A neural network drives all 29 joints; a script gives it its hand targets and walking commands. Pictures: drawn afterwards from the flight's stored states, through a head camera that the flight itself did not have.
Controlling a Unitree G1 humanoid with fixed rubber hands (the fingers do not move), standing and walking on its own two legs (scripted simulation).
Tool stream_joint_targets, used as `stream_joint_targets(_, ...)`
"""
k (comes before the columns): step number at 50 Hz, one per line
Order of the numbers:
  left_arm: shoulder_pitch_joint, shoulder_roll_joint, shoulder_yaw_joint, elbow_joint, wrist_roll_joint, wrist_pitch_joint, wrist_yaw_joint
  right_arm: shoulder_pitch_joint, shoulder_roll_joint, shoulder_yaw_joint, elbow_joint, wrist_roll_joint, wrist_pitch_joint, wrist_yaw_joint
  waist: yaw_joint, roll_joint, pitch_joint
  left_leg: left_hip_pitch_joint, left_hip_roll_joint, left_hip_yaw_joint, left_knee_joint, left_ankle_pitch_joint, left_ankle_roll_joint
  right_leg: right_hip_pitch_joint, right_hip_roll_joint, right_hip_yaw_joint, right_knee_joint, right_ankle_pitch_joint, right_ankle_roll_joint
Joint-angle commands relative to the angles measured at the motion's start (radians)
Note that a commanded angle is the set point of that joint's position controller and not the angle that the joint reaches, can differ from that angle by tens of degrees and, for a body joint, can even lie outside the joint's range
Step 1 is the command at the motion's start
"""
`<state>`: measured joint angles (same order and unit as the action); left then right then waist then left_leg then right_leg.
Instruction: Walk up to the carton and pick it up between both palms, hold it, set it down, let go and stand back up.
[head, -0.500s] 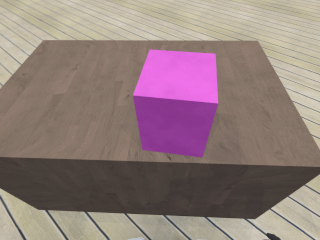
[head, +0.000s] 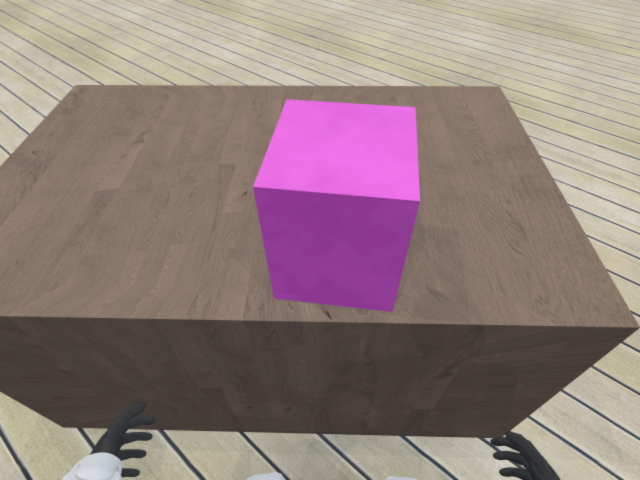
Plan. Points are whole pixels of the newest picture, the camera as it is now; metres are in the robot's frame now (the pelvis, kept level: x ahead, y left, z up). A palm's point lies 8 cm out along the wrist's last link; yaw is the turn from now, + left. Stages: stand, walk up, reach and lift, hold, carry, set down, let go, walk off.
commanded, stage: reach and lift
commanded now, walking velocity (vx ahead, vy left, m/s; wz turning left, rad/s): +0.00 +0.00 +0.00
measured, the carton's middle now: (340, 208) +0.51 -0.01 +0.04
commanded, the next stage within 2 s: none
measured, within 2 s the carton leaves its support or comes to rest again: neither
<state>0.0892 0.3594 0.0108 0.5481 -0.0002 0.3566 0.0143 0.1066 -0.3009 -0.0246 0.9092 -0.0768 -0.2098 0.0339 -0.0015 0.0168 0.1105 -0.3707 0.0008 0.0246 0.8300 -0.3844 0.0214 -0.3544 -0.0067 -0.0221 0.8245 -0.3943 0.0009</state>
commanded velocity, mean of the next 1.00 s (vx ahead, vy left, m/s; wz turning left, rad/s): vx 0.00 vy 0.00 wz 0.00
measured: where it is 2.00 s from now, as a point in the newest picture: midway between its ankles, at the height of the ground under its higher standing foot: outside the picture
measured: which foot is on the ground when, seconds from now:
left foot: down 0.00-1.00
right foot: down 0.00-1.00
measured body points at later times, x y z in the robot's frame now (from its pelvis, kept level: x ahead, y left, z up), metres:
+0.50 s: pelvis -0.02 +0.00 +0.02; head +0.00 +0.02 +0.47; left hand +0.19 +0.28 -0.05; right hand +0.14 -0.23 -0.04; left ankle +0.04 +0.11 -0.70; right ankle +0.03 -0.12 -0.70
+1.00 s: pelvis +0.02 -0.01 +0.04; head +0.04 +0.00 +0.48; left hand +0.22 +0.26 -0.01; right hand +0.19 -0.21 +0.00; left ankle +0.04 +0.11 -0.70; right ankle +0.03 -0.12 -0.70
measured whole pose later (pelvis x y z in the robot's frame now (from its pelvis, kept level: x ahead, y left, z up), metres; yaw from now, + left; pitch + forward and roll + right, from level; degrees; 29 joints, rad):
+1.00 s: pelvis +0.02 -0.01 +0.04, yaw +0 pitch +0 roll +0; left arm 0.23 0.36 0.01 0.40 -0.12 -0.09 -0.05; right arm 0.38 -0.06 -0.02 0.28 0.07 -0.20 -0.10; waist 0.00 -0.02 0.03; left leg -0.26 0.00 0.02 0.49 -0.23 0.01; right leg -0.25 0.00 -0.02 0.49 -0.24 0.00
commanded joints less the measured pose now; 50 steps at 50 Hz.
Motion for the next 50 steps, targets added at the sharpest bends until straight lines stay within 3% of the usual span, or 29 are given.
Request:
stream_joint_targets(1, -0.044, 0.124, 0.123, -0.255, 0.006, -0.029, -0.006, 0.019, -0.099, -0.137, -0.257, 0.058, -0.028, -0.037, -0.011, -0.106, -0.221, 0.212, 0.013, 0.046, -0.269, 0.244, -0.032, 0.098, 0.008, -0.025, -0.286, 0.337, -0.020)
stream_joint_targets(9, -0.034, 0.144, 0.103, -0.319, -0.051, -0.115, -0.005, 0.087, -0.034, -0.153, -0.449, 0.049, -0.015, -0.057, -0.001, -0.091, -0.255, 0.211, 0.006, 0.069, -0.363, 0.133, -0.015, 0.145, 0.010, 0.010, -0.363, 0.172, -0.017)
stream_joint_targets(12, -0.037, 0.152, 0.099, -0.349, -0.079, -0.147, -0.014, 0.097, -0.005, -0.136, -0.529, 0.058, -0.012, -0.073, 0.004, -0.134, -0.254, 0.295, -0.015, 0.068, -0.350, 0.108, -0.013, 0.070, -0.025, 0.038, -0.426, 0.079, -0.042)
stream_joint_targets(17, -0.040, 0.169, 0.090, -0.394, -0.117, -0.180, -0.030, 0.139, 0.034, -0.104, -0.622, 0.084, 0.000, -0.102, -0.003, -0.152, -0.240, 0.510, -0.047, 0.047, -0.278, 0.139, -0.012, -0.150, -0.088, 0.071, -0.522, -0.097, -0.091)
stream_joint_targets(19, -0.041, 0.173, 0.094, -0.422, -0.122, -0.179, -0.030, 0.145, 0.038, -0.094, -0.655, 0.098, 0.010, -0.107, 0.002, -0.131, -0.235, 0.586, -0.050, 0.038, -0.261, 0.147, -0.016, -0.229, -0.107, 0.069, -0.545, -0.138, -0.107)
stream_joint_targets(22, -0.034, 0.139, 0.055, -0.462, -0.133, -0.182, -0.013, 0.143, 0.045, -0.096, -0.682, 0.110, 0.022, -0.101, 0.002, -0.049, -0.222, 0.537, -0.017, 0.007, -0.331, 0.062, -0.016, -0.154, -0.078, 0.039, -0.512, -0.082, -0.100)
stream_joint_targets(24, -0.021, 0.100, 0.029, -0.458, -0.126, -0.196, -0.002, 0.116, 0.027, -0.107, -0.699, 0.113, 0.031, -0.088, -0.004, 0.042, -0.216, 0.307, 0.042, -0.009, -0.468, -0.092, -0.002, 0.095, 0.001, -0.011, -0.426, 0.044, -0.056)
stream_joint_targets(25, -0.011, 0.077, 0.020, -0.451, -0.114, -0.208, 0.004, 0.106, 0.015, -0.118, -0.692, 0.116, 0.037, -0.077, -0.007, 0.122, -0.204, 0.102, 0.089, -0.013, -0.572, -0.179, 0.021, 0.310, 0.063, -0.036, -0.353, 0.124, -0.014)
stream_joint_targets(26, -0.001, 0.057, 0.014, -0.422, -0.101, -0.226, 0.003, 0.107, 0.001, -0.119, -0.683, 0.114, 0.037, -0.071, -0.011, 0.156, -0.203, -0.058, 0.122, -0.021, -0.636, -0.235, 0.045, 0.477, 0.104, -0.045, -0.296, 0.194, 0.017)
stream_joint_targets(28, 0.031, 0.037, 0.024, -0.401, -0.091, -0.269, -0.001, 0.121, -0.009, -0.116, -0.675, 0.126, 0.020, -0.068, 0.001, 0.150, -0.221, -0.157, 0.132, -0.019, -0.663, -0.173, 0.057, 0.630, 0.115, -0.028, -0.275, 0.299, 0.027)
stream_joint_targets(36, 0.029, 0.124, 0.003, -0.434, -0.243, -0.386, -0.012, 0.144, 0.136, -0.065, -0.773, 0.142, -0.016, -0.084, 0.022, -0.033, -0.214, 0.197, 0.008, 0.048, -0.536, 0.086, -0.016, 0.270, 0.012, 0.037, -0.490, 0.108, -0.012)
stream_joint_targets(40, 0.072, 0.142, 0.002, -0.446, -0.264, -0.428, -0.030, 0.195, 0.172, -0.020, -0.807, 0.157, -0.021, -0.108, 0.029, -0.029, -0.225, 0.270, -0.007, 0.046, -0.496, 0.183, -0.027, 0.235, -0.009, 0.049, -0.515, 0.151, -0.017)
stream_joint_targets(45, 0.137, 0.163, 0.014, -0.488, -0.281, -0.494, -0.062, 0.262, 0.206, 0.052, -0.894, 0.184, -0.057, -0.142, 0.044, -0.028, -0.293, 0.326, -0.023, 0.031, -0.436, 0.348, -0.037, 0.260, -0.023, 0.065, -0.498, 0.359, -0.002)
stream_joint_targets(50, 0.179, 0.150, -0.002, -0.518, -0.286, -0.562, -0.081, 0.301, 0.222, 0.105, -0.942, 0.212, -0.101, -0.154, 0.053, -0.003, -0.313, 0.358, -0.019, 0.006, -0.408, 0.454, -0.052, 0.262, -0.019, 0.065, -0.489, 0.455, -0.002)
